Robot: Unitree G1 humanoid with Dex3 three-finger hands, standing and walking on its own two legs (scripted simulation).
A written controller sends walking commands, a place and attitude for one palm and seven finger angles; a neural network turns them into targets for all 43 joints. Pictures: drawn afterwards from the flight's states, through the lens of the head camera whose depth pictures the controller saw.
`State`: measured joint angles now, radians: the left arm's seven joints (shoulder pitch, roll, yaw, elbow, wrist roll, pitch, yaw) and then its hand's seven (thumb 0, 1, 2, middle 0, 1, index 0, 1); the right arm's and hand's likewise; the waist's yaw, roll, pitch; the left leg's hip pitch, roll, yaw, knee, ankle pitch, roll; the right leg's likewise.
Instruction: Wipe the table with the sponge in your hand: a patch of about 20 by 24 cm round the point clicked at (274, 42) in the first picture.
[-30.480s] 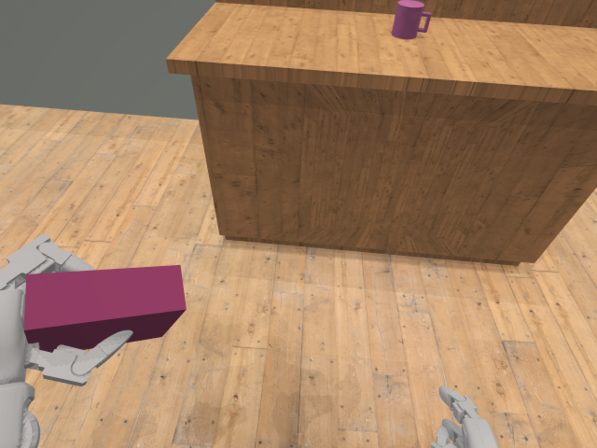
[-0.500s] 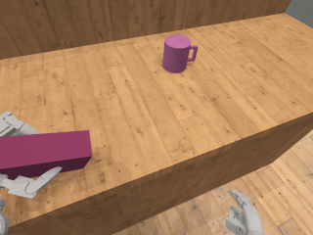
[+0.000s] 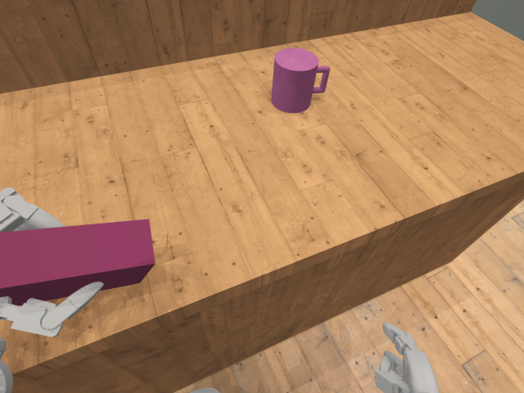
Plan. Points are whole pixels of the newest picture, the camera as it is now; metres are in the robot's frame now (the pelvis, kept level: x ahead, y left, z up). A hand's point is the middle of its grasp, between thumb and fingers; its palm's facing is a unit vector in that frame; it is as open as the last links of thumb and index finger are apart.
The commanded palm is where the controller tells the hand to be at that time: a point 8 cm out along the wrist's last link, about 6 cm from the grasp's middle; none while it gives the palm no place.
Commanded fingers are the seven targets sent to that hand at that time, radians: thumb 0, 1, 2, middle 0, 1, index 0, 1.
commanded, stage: shuffle to correct the standing spot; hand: left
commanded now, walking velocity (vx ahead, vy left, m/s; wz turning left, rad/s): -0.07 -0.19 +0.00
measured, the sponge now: (103, 260) +0.23 +0.20 +0.15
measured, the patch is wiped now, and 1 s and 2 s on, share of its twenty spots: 0.05 0.05 0.05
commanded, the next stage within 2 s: none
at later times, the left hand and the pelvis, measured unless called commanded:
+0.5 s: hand (47, 255) +0.22 +0.24 +0.17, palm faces +0.40 -0.83 -0.37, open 9.3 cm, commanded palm +0.17 +0.28 +0.18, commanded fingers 0.00 0.10 1.30 -1.20 -1.60 -1.20 -1.60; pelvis +0.01 -0.01 +0.00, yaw +1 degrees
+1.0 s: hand (44, 274) +0.20 +0.24 +0.17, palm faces +0.37 -0.86 -0.36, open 9.3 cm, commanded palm +0.15 +0.28 +0.18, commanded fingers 0.00 0.10 1.30 -1.20 -1.60 -1.20 -1.60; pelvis -0.01 +0.00 +0.00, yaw +1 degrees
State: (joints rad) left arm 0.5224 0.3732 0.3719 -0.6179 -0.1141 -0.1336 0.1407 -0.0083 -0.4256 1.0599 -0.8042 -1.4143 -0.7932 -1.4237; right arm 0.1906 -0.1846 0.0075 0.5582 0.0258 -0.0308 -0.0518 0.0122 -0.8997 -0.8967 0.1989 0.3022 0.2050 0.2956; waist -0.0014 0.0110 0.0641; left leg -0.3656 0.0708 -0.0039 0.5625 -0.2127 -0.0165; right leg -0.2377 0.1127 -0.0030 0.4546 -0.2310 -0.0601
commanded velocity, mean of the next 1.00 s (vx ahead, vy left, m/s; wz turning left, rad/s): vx -0.16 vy -0.18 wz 0.00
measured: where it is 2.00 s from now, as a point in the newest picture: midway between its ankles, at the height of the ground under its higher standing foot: outside the picture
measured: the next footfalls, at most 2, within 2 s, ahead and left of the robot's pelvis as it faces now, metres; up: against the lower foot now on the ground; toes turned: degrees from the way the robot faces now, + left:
none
